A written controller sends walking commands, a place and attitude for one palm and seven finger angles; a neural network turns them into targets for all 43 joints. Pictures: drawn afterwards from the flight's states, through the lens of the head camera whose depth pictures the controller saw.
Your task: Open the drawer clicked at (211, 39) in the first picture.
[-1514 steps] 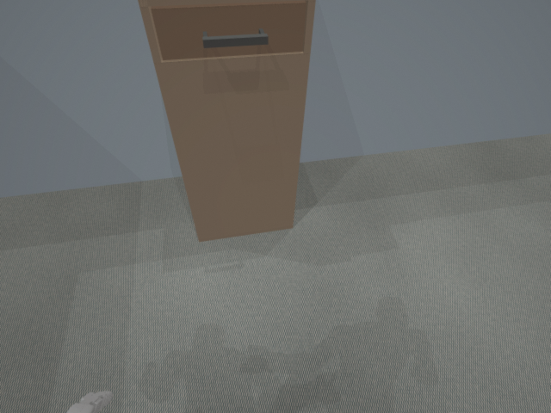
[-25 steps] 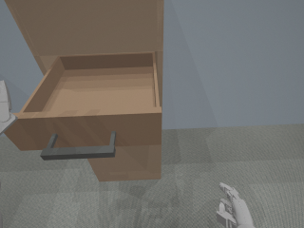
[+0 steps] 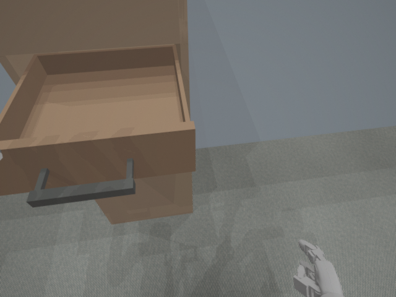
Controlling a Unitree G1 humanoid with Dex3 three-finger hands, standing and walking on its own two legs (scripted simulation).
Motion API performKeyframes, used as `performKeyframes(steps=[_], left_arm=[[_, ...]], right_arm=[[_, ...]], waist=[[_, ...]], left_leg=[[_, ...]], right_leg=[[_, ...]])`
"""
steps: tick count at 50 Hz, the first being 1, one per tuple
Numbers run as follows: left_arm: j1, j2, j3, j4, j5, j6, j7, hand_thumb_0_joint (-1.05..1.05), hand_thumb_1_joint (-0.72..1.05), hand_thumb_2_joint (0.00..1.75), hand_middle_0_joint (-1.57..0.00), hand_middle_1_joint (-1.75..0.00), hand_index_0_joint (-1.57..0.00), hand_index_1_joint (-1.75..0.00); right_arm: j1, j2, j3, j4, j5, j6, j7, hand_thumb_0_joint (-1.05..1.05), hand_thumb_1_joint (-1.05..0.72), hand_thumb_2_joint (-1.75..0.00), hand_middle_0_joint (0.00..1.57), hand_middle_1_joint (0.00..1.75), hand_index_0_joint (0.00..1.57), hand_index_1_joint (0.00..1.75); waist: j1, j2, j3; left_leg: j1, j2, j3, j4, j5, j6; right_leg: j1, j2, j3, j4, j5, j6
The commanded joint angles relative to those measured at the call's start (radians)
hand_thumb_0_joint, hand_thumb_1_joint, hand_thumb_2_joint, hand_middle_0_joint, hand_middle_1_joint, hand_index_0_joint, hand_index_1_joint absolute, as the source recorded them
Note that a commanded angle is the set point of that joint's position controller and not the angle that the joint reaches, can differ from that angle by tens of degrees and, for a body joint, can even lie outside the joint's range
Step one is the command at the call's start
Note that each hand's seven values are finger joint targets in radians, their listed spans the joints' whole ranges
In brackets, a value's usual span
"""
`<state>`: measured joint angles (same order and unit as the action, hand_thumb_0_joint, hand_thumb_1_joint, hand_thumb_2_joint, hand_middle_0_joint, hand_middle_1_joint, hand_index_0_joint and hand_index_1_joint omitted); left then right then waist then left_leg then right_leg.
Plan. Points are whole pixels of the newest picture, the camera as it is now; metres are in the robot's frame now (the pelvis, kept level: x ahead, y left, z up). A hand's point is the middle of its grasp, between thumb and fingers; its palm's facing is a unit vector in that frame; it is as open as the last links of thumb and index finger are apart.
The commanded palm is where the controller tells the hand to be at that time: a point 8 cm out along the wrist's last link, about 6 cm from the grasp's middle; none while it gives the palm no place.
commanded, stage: step back with the hand held close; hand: left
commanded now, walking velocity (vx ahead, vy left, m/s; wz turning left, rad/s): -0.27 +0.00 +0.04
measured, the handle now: (85, 181) +0.28 +0.21 +0.12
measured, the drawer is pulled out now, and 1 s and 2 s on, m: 0.29 0.29 0.29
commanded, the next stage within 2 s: stop stepping back and stand still in 0.62 s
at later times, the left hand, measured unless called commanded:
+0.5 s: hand out of the picture +0.08 +0.22 +0.31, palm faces +0.59 -0.69 -0.41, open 7.5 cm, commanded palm +0.00 +0.28 +0.31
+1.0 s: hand out of the picture -0.10 +0.20 +0.32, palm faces +0.54 -0.73 -0.42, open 7.5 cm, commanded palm -0.15 +0.27 +0.31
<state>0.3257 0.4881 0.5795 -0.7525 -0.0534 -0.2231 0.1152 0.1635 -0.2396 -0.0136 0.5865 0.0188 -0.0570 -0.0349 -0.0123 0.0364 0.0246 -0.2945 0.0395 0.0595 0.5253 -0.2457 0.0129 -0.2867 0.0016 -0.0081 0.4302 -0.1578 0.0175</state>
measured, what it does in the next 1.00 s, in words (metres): walks backwards: right foot, then left foot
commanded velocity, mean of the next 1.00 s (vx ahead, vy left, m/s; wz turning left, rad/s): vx -0.11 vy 0.00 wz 0.02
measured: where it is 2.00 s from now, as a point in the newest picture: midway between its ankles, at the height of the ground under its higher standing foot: outside the picture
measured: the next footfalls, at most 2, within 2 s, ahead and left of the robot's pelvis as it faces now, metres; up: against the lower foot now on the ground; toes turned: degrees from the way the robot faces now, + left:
right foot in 0.28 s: -0.01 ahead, -0.11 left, +0.00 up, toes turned +1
left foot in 0.54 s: -0.10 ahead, +0.13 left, +0.00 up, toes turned +4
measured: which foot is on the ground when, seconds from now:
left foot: down 0.00-0.28, up 0.30-0.52, down 0.54-0.84, up 0.86-1.00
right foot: down 0.00-0.14, up 0.16-0.26, down 0.28-0.56, up 0.58-0.82, down 0.84-1.00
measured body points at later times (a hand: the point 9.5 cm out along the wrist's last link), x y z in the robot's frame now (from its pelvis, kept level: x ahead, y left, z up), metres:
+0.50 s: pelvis -0.12 +0.00 -0.01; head -0.10 +0.00 +0.44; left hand +0.04 +0.26 +0.33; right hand +0.04 -0.24 -0.09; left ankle -0.12 +0.12 -0.72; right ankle -0.05 -0.11 -0.74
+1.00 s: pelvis -0.28 -0.01 +0.00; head -0.29 +0.00 +0.45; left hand -0.13 +0.23 +0.34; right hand -0.14 -0.24 -0.09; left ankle -0.25 +0.10 -0.71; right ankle -0.29 -0.11 -0.74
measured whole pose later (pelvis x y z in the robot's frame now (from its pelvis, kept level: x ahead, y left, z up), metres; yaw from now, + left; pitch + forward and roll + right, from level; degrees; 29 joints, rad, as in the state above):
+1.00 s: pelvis -0.28 -0.01 +0.00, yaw -1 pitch +0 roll -1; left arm 0.30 0.55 0.65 -0.81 -0.06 -0.26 0.14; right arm 0.23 -0.19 0.02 0.64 0.02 -0.08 -0.03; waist -0.04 0.00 -0.03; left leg -0.44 0.02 0.05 0.80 -0.34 -0.01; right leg -0.23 0.03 -0.03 0.50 -0.28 -0.03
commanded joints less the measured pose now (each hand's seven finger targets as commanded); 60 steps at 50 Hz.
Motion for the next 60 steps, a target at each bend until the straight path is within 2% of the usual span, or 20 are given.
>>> performKeyframes(steps=[1, 8, 11, 13, 15, 17, 20, 25, 27, 30, 35, 37, 40, 42, 43, 47, 51, 54, 55, 60], left_arm=[[-0.004, 0.290, 0.260, -0.263, -0.010, -0.083, 0.047, 0.00, 0.90, 0.90, -0.20, -0.30, -0.20, -0.30], [-0.131, 0.233, 0.243, -0.101, 0.009, -0.098, 0.085, 0.00, 0.90, 0.90, -0.20, -0.30, -0.20, -0.30], [-0.219, 0.224, 0.208, -0.041, 0.021, -0.093, 0.089, 0.00, 0.90, 0.90, -0.20, -0.30, -0.20, -0.30], [-0.266, 0.180, 0.138, -0.026, 0.033, -0.080, 0.081, 0.00, 0.90, 0.90, -0.20, -0.30, -0.20, -0.30], [-0.318, 0.245, 0.144, -0.013, 0.022, -0.071, 0.062, 0.00, 0.90, 0.90, -0.20, -0.30, -0.20, -0.30], [-0.286, 0.228, 0.131, -0.067, 0.026, -0.065, 0.059, 0.00, 0.90, 0.90, -0.20, -0.30, -0.20, -0.30], [-0.155, 0.247, 0.184, -0.083, 0.025, -0.079, 0.053, 0.00, 0.90, 0.90, -0.20, -0.30, -0.20, -0.30], [-0.096, 0.264, 0.223, -0.142, 0.008, -0.102, 0.069, 0.00, 0.90, 0.90, -0.20, -0.30, -0.20, -0.30], [-0.083, 0.272, 0.244, -0.188, -0.002, -0.124, 0.076, 0.00, 0.90, 0.90, -0.20, -0.30, -0.20, -0.30], [-0.164, 0.296, 0.280, -0.213, -0.011, -0.141, 0.063, 0.00, 0.90, 0.90, -0.20, -0.30, -0.20, -0.30], [-0.260, 0.196, 0.149, -0.106, 0.012, -0.098, 0.047, 0.00, 0.90, 0.90, -0.20, -0.30, -0.20, -0.30], [-0.274, 0.190, 0.120, -0.075, 0.011, -0.079, 0.039, 0.00, 0.90, 0.90, -0.20, -0.30, -0.20, -0.30], [-0.290, 0.220, 0.125, -0.081, 0.002, -0.053, 0.029, 0.00, 0.90, 0.90, -0.20, -0.30, -0.20, -0.30], [-0.274, 0.291, 0.161, -0.121, -0.008, -0.045, 0.035, 0.00, 0.90, 0.90, -0.20, -0.30, -0.20, -0.30], [-0.276, 0.322, 0.180, -0.146, -0.011, -0.047, 0.042, 0.00, 0.90, 0.90, -0.20, -0.30, -0.20, -0.30], [-0.085, 0.301, 0.247, -0.179, -0.017, -0.067, 0.054, 0.00, 0.90, 0.90, -0.20, -0.30, -0.20, -0.30], [-0.133, 0.263, 0.190, -0.073, -0.013, -0.058, 0.069, 0.00, 0.90, 0.90, -0.20, -0.30, -0.20, -0.30], [-0.271, 0.249, 0.138, 0.018, 0.010, -0.066, 0.073, 0.00, 0.90, 0.90, -0.20, -0.30, -0.20, -0.30], [-0.333, 0.289, 0.150, 0.062, 0.025, -0.061, 0.069, 0.00, 0.90, 0.90, -0.20, -0.30, -0.20, -0.30], [-0.282, 0.212, 0.050, 0.030, 0.042, -0.034, 0.040, 0.00, 0.90, 0.90, -0.20, -0.30, -0.20, -0.30]], right_arm=[[-0.081, -0.100, -0.051, -0.175, -0.004, -0.050, -0.012, 0.00, -0.90, -0.90, 0.20, 0.30, 0.20, 0.30], [-0.007, -0.099, -0.072, -0.119, -0.059, -0.102, -0.040, 0.00, -0.90, -0.90, 0.20, 0.30, 0.20, 0.30], [0.011, -0.098, -0.074, -0.084, -0.060, -0.118, -0.038, 0.00, -0.90, -0.90, 0.20, 0.30, 0.20, 0.30], [0.001, -0.094, -0.059, -0.097, -0.039, -0.119, -0.028, 0.00, -0.90, -0.90, 0.20, 0.30, 0.20, 0.30], [-0.031, -0.082, -0.047, -0.103, -0.003, -0.111, -0.009, 0.00, -0.90, -0.90, 0.20, 0.30, 0.20, 0.30], [-0.057, -0.071, -0.051, -0.104, 0.013, -0.113, -0.004, 0.00, -0.90, -0.90, 0.20, 0.30, 0.20, 0.30], [-0.066, -0.048, -0.027, -0.135, 0.008, -0.094, -0.013, 0.00, -0.90, -0.90, 0.20, 0.30, 0.20, 0.30], [0.001, -0.069, -0.029, -0.103, -0.011, -0.096, -0.029, 0.00, -0.90, -0.90, 0.20, 0.30, 0.20, 0.30], [-0.013, -0.115, -0.052, -0.117, -0.019, -0.108, -0.032, 0.00, -0.90, -0.90, 0.20, 0.30, 0.20, 0.30], [-0.006, -0.104, -0.064, -0.105, -0.038, -0.135, -0.025, 0.00, -0.90, -0.90, 0.20, 0.30, 0.20, 0.30], [0.005, -0.102, -0.073, -0.041, -0.023, -0.169, 0.003, 0.00, -0.90, -0.90, 0.20, 0.30, 0.20, 0.30], [-0.004, -0.101, -0.062, -0.052, -0.018, -0.163, 0.011, 0.00, -0.90, -0.90, 0.20, 0.30, 0.20, 0.30], [-0.037, -0.098, -0.037, -0.098, 0.001, -0.135, 0.015, 0.00, -0.90, -0.90, 0.20, 0.30, 0.20, 0.30], [-0.054, -0.060, -0.026, -0.125, 0.002, -0.097, 0.011, 0.00, -0.90, -0.90, 0.20, 0.30, 0.20, 0.30], [-0.077, -0.064, -0.015, -0.117, -0.003, -0.084, 0.005, 0.00, -0.90, -0.90, 0.20, 0.30, 0.20, 0.30], [-0.092, -0.055, -0.015, -0.121, 0.001, -0.075, -0.005, 0.00, -0.90, -0.90, 0.20, 0.30, 0.20, 0.30], [-0.038, -0.074, -0.012, -0.081, -0.019, -0.082, -0.046, 0.00, -0.90, -0.90, 0.20, 0.30, 0.20, 0.30], [-0.002, -0.133, -0.020, -0.089, -0.013, -0.104, -0.051, 0.00, -0.90, -0.90, 0.20, 0.30, 0.20, 0.30], [0.008, -0.116, -0.022, -0.089, -0.008, -0.116, -0.049, 0.00, -0.90, -0.90, 0.20, 0.30, 0.20, 0.30], [-0.009, -0.106, -0.032, -0.088, -0.001, -0.125, -0.034, 0.00, -0.90, -0.90, 0.20, 0.30, 0.20, 0.30]], waist=[[0.032, 0.081, -0.309], [-0.003, 0.197, -0.160], [-0.007, 0.179, -0.138], [-0.020, 0.052, -0.137], [-0.008, -0.186, -0.099], [0.007, -0.199, -0.130], [0.016, -0.180, -0.142], [-0.003, -0.100, -0.183], [0.016, 0.136, -0.188], [0.003, 0.274, -0.219], [-0.010, 0.214, -0.183], [-0.014, 0.198, -0.177], [-0.007, 0.130, -0.158], [-0.013, -0.137, -0.150], [0.003, -0.178, -0.133], [0.008, -0.161, -0.153], [-0.018, -0.078, -0.088], [-0.018, 0.286, 0.003], [-0.028, 0.256, 0.009], [-0.005, 0.135, -0.052]], left_leg=[[0.062, 0.089, -0.099, -0.062, 0.384, -0.001], [-0.173, 0.244, -0.167, -0.168, 0.340, 0.066], [-0.168, 0.235, -0.165, -0.096, 0.259, 0.079], [-0.135, 0.147, -0.148, 0.063, 0.138, 0.030], [-0.137, -0.030, -0.067, 0.418, -0.231, -0.029], [-0.179, -0.020, -0.120, 0.601, -0.224, -0.032], [-0.124, -0.001, -0.066, 0.429, -0.168, -0.039], [0.021, -0.003, -0.027, -0.045, -0.084, -0.017], [-0.018, 0.193, -0.254, -0.190, 0.087, 0.055], [-0.117, 0.289, -0.224, -0.202, 0.361, 0.096], [0.091, 0.252, -0.167, -0.102, 0.651, 0.088], [0.086, 0.243, -0.168, -0.111, 0.537, 0.078], [-0.090, 0.175, -0.131, -0.139, -0.039, 0.039], [-0.057, 0.003, -0.024, 0.154, -0.166, -0.037], [-0.096, -0.020, -0.040, 0.318, -0.140, -0.042], [-0.206, 0.003, -0.060, 0.352, -0.111, -0.025], [0.062, 0.005, 0.008, -0.024, -0.149, 0.002], [0.002, 0.279, -0.429, -0.316, -0.522, 0.138], [-0.064, 0.321, -0.467, -0.356, -0.527, 0.160], [-0.083, 0.232, -0.262, -0.289, -0.346, 0.135]], right_leg=[[0.135, -0.055, 0.022, 0.081, 0.325, -0.021], [0.057, 0.016, -0.009, 0.376, -0.234, -0.014], [0.046, -0.002, 0.022, 0.286, -0.246, -0.029], [0.025, -0.103, 0.152, 0.067, -0.020, -0.078], [-0.094, -0.370, 0.424, -0.192, 0.154, -0.182], [-0.021, -0.359, 0.324, -0.126, 0.317, -0.194], [0.007, -0.262, 0.146, -0.055, 0.357, -0.158], [0.016, -0.184, 0.145, -0.047, 0.145, -0.088], [0.007, -0.047, 0.060, 0.141, 0.058, -0.011], [-0.009, 0.017, 0.003, 0.453, -0.271, 0.001], [-0.111, 0.033, -0.022, 0.399, -0.282, 0.006], [-0.061, 0.029, -0.027, 0.292, -0.279, 0.004], [0.136, 0.006, -0.035, 0.027, -0.209, -0.015], [-0.017, -0.211, 0.262, -0.223, -0.366, -0.136], [-0.049, -0.300, 0.312, -0.263, -0.327, -0.179], [0.089, -0.256, 0.190, -0.156, -0.108, -0.161], [-0.106, -0.184, 0.139, -0.120, -0.485, -0.137], [-0.222, 0.024, -0.049, 0.296, -0.350, -0.033], [-0.222, 0.021, -0.061, 0.455, -0.345, -0.023], [-0.122, -0.021, -0.064, 0.404, -0.259, -0.014]])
